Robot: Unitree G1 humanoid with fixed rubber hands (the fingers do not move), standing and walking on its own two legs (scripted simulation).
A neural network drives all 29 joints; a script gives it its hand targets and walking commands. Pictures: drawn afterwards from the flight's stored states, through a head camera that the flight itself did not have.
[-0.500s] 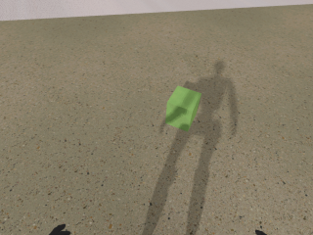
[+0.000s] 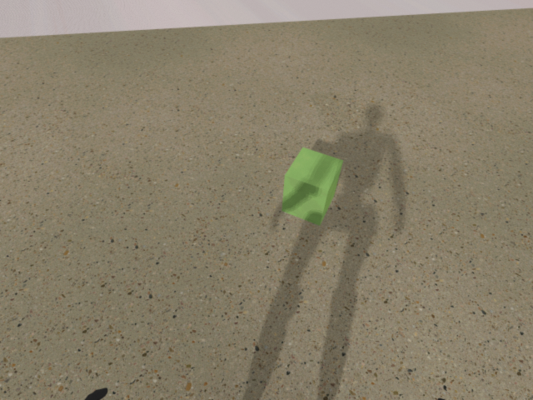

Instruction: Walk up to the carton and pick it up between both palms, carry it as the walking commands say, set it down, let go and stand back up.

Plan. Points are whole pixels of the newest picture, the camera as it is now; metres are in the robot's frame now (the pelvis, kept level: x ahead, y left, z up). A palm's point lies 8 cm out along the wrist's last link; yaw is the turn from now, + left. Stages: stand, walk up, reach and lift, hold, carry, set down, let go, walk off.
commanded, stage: stand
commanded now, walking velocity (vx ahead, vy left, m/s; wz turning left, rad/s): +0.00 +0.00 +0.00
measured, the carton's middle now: (311, 186) +1.10 -0.19 -0.66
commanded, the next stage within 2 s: walk up in 0.02 s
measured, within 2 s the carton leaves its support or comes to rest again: neither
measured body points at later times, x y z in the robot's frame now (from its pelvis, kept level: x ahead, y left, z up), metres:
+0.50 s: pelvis +0.05 -0.03 -0.03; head +0.05 -0.04 +0.42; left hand +0.14 +0.30 -0.13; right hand +0.10 -0.37 -0.14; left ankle +0.01 +0.12 -0.71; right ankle +0.04 -0.13 -0.75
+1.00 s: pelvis +0.19 -0.05 -0.04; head +0.19 -0.06 +0.41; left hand +0.33 +0.25 -0.13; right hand +0.22 -0.39 -0.12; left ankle +0.23 +0.07 -0.74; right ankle +0.25 -0.19 -0.75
